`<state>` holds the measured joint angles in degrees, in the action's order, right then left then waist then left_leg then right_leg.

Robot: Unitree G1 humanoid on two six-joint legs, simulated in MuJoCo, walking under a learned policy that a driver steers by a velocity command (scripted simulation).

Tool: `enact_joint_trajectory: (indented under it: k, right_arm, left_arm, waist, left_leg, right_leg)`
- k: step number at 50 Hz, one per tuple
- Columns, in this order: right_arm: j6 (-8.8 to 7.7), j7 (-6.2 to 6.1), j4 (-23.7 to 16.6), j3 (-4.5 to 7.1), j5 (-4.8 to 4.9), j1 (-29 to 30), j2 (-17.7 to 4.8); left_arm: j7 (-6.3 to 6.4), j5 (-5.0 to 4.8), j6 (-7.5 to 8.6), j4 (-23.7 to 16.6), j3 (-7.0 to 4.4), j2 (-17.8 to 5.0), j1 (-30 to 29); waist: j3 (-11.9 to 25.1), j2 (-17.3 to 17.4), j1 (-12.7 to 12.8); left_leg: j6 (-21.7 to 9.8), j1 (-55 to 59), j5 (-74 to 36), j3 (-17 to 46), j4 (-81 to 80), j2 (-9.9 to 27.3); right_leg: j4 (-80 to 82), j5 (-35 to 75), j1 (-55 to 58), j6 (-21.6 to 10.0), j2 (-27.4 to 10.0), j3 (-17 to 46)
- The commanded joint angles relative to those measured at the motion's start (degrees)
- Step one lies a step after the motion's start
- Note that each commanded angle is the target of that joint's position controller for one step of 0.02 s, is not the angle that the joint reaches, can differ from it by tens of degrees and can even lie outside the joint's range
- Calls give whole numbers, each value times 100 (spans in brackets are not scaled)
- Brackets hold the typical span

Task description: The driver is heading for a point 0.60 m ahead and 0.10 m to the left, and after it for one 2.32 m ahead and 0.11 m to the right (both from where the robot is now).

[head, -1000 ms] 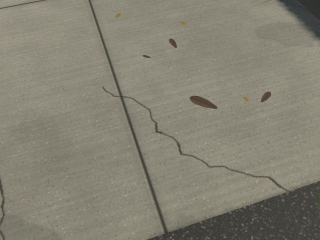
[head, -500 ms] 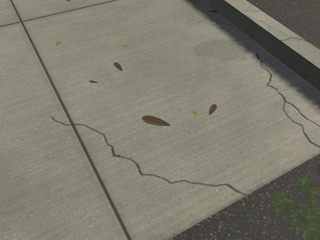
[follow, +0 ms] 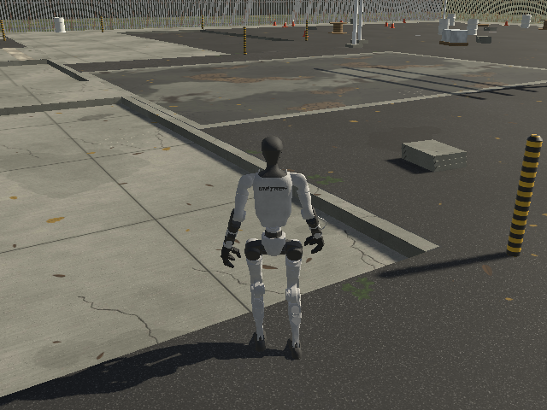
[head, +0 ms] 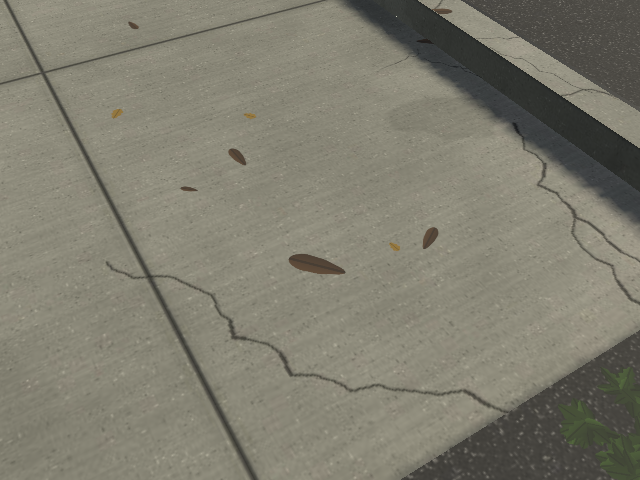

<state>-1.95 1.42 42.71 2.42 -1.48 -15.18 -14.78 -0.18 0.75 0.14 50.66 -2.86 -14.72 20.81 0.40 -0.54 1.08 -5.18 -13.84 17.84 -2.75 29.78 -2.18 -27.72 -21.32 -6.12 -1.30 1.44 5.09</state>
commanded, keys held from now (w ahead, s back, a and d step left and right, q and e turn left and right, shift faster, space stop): w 0.40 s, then w+q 0.50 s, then w+e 0.10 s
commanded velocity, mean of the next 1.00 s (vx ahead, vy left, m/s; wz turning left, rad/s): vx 0.46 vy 0.00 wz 0.20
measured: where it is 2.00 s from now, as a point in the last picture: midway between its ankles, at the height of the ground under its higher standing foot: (318, 307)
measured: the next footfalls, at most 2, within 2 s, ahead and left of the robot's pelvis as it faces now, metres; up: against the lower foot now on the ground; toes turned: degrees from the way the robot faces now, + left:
right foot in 0.46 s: +0.38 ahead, -0.13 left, +0.00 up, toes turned -2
left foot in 1.16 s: +0.72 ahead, +0.16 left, -0.14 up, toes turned +17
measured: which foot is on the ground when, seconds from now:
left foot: down 0.00-0.46, up 0.48-1.00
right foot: down 0.00-0.00, up 0.02-0.44, down 0.46-1.00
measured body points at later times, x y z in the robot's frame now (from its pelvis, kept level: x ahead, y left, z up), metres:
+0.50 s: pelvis +0.22 -0.04 -0.01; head +0.26 -0.05 +0.43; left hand +0.44 +0.19 -0.10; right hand +0.17 -0.30 -0.16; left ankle +0.02 +0.08 -0.69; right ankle +0.34 -0.12 -0.73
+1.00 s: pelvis +0.47 -0.03 -0.03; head +0.49 -0.02 +0.42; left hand +0.37 +0.22 -0.17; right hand +0.70 -0.23 -0.14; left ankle +0.60 +0.14 -0.73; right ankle +0.34 -0.12 -0.73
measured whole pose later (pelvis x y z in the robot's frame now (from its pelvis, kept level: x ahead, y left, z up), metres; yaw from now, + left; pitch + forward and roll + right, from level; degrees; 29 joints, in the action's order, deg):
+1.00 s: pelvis +0.47 -0.03 -0.03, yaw +14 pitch +0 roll -2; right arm 1.0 3.5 46.3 4.6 -2.6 -5.7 -14.9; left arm 1.7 2.9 7.2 55.2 -2.4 -13.4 24.4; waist -2.2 1.9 3.9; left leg -3.7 -34.9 -17.0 3.0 38.0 2.9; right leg -31.7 -32.4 0.7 -1.6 0.6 -16.8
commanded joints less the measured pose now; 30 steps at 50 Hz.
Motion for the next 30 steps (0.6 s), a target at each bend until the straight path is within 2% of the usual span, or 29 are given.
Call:
enact_joint_trajectory:
  k: [1, 2, 3, 4, 5, 7, 9, 11, 14, 16, 17, 19, 20, 21, 22, 23, 24, 25, 26, 27, 28, 29, 30]
  right_arm:
    - [-144, -96, 172, 406, -19, -1880, -1369]
    - [-96, -99, 250, 395, -1, -1818, -1284]
    - [-94, -81, 134, 309, 9, -1322, -1000]
    - [-130, -67, 67, 252, 11, -1022, -790]
    - [-170, -72, 53, 211, 12, -863, -693]
    - [-251, -82, 130, 159, 49, -860, -582]
    - [-291, -74, 287, 153, 96, -1101, -591]
    - [-284, -79, 435, 130, 118, -1297, -550]
    - [-299, -69, 557, 111, 110, -1400, -593]
    - [-311, -76, 637, 113, 102, -1431, -668]
    - [-319, -89, 657, 122, 112, -1416, -733]
    - [-292, -107, 727, 134, 98, -1346, -831]
    - [-278, -140, 767, 151, 122, -1326, -906]
    - [-253, -153, 823, 147, 113, -1315, -896]
    - [-214, -170, 826, 139, 102, -1263, -909]
    - [-200, -168, 680, 87, 126, -1283, -751]
    - [-166, -126, 581, -72, 295, -2083, 2]
    - [-136, -174, 731, 101, 143, -1787, -667]
    - [-138, -150, 580, 178, 139, -1234, -788]
    - [-146, -125, 562, 141, 161, -1019, -655]
    - [-92, -112, 600, 140, 112, -998, -559]
    - [4, -90, 638, 145, 29, -1100, -503]
    - [96, -69, 672, 157, 5, -1122, -456]
  left_arm:
    - [-13, -40, 215, -791, -15, -186, -1103]
    - [-7, 94, 205, -837, -137, -682, -1216]
    - [-48, 97, 212, -798, -144, -668, -1215]
    - [-113, 71, 238, -722, -121, -591, -1105]
    - [-161, 69, 250, -671, -117, -543, -998]
    - [-224, 123, 210, -582, -84, -475, -953]
    - [-253, 129, 166, -689, -47, -412, -1226]
    - [-246, 144, 147, -832, 15, -311, -1626]
    - [-300, 106, 154, -1045, 115, -193, -2225]
    - [-312, 77, 164, -1147, 118, -269, -2473]
    - [-314, 82, 178, -1194, 93, -353, -2540]
    - [-292, 82, 192, -1193, 54, -428, -2452]
    - [-251, 84, 206, -1149, 16, -475, -2239]
    - [-209, 95, 238, -994, -27, -532, -1760]
    - [-136, 116, 295, -712, -107, -675, -812]
    - [-48, 247, 348, -526, -214, -1052, 201]
    - [-7, 320, 347, -526, -350, -1560, 495]
    - [-35, 72, 289, -537, -284, -1197, 187]
    - [-39, 23, 296, -558, -208, -899, -398]
    - [-59, 51, 349, -569, -150, -630, -704]
    - [-48, 51, 401, -506, -117, -487, -760]
    - [-30, 34, 441, -435, -95, -410, -772]
    - [-35, 30, 497, -411, -90, -389, -734]
  waist:
    - [-35, 1434, -1082]
    - [-469, 1000, -890]
    - [-834, 421, -560]
    - [-813, 286, -384]
    - [-699, 355, -256]
    - [-502, 519, -212]
    - [-491, 533, -233]
    - [-542, 514, -300]
    - [-617, 623, -396]
    - [-743, 638, -426]
    - [-819, 533, -419]
    - [-845, 531, -316]
    - [-682, 568, -206]
    - [-399, 610, 6]
    - [127, 434, 429]
    - [909, -71, 789]
    - [1942, -1388, 449]
    - [1671, -824, 465]
    - [713, -487, 229]
    - [323, -340, 107]
    - [86, -382, -24]
    - [-18, -507, -157]
    - [-55, -438, -206]
  left_leg:
    - [-669, 2757, 2235, 3468, -1935, 1990]
    - [-1035, 2167, 2497, 4317, -2199, 2463]
    - [-1047, 1805, 2316, 3813, -2113, 2298]
    - [-901, 1569, 1847, 3266, -2164, 2022]
    - [-760, 1475, 1302, 2785, -2258, 1784]
    - [-626, 1430, -82, 2024, -2309, 1436]
    - [-643, 1542, -1370, 1561, -2251, 1350]
    - [-627, 1526, -2161, 1190, -2175, 1268]
    - [-583, 1185, -2441, 848, -2157, 1199]
    - [-556, 1016, -2256, 788, -2284, 1268]
    - [-534, 988, -2362, 805, -2331, 1329]
    - [-460, 1287, -2962, 773, -2108, 1437]
    - [-380, 1528, -3643, 709, -1764, 1465]
    - [-302, 1536, -4606, 644, -1114, 1429]
    - [-184, 1349, -4825, 490, -39, 1202]
    - [-99, 424, -3463, 345, 1605, 972]
    - [161, -1494, 633, 81, 3858, -34]
    - [40, -1983, 1015, 735, 4428, -30]
    - [-13, -2036, 435, 867, 4296, 295]
    - [-13, -1791, 61, 832, 3996, 504]
    - [11, -1508, -63, 861, 3670, 660]
    - [65, -1248, -68, 838, 3469, 738]
    - [97, -1100, -55, 808, 3389, 748]
  right_leg:
    - [-1973, -610, -3398, -281, 299, -430]
    - [-2890, -949, -3882, -331, 164, -178]
    - [-3260, -495, -3995, -401, -147, -16]
    - [-3245, -77, -3838, -411, -307, -56]
    - [-3139, 216, -3638, -377, -425, -142]
    - [-3010, 668, -3407, -229, -466, -358]
    - [-2785, 960, -3577, -101, -482, -523]
    - [-2271, 1265, -3617, -3, -493, -649]
    - [-1397, 1837, -3158, -9, -432, -831]
    - [-886, 2038, -2749, -109, -383, -905]
    - [-690, 2097, -2549, -165, -337, -907]
    - [-440, 1817, -2289, -312, -246, -924]
    - [-318, 1606, -2006, -412, -133, -959]
    - [-357, 1501, -1332, -510, 28, -967]
    - [-94, 1432, -265, -662, 120, -915]
    - [-35, 754, 1193, -933, -861, 113]
    - [567, -601, 2789, -1583, -2553, 2839]
    - [1228, -826, 2150, -1504, -2532, 3586]
    - [1298, -428, 1235, -1286, -2273, 2395]
    - [1473, 510, 583, -1157, -2076, 1659]
    - [1613, 1114, 118, -971, -1854, 1038]
    - [1721, 1400, -205, -856, -1734, 652]
    - [1799, 1636, -357, -828, -1706, 442]
Keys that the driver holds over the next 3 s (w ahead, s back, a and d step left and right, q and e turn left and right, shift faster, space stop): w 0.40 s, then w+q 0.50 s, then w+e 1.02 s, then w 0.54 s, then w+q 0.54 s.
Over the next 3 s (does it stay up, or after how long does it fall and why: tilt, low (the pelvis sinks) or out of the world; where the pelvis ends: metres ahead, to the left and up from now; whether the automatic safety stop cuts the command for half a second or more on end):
stays up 1.56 -0.14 -0.13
